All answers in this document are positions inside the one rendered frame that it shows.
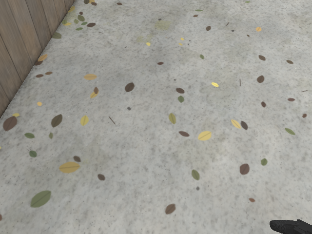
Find robot right hand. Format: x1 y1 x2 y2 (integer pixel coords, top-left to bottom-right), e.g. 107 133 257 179
269 219 312 234

